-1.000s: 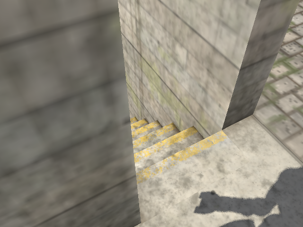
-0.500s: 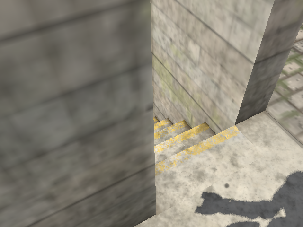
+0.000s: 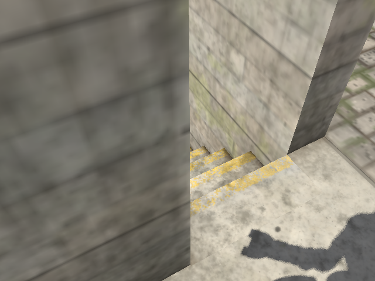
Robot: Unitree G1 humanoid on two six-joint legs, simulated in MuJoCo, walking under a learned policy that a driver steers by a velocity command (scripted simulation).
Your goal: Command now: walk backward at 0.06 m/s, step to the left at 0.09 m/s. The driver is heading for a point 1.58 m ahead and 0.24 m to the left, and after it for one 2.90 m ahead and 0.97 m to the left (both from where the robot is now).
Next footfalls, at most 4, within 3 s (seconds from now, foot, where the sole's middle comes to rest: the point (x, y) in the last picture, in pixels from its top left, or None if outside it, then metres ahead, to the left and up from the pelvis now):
none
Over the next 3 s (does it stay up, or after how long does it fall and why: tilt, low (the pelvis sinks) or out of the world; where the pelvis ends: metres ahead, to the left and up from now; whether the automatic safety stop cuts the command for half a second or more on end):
stays up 0.00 0.00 0.00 its command is cut before an obstacle from the start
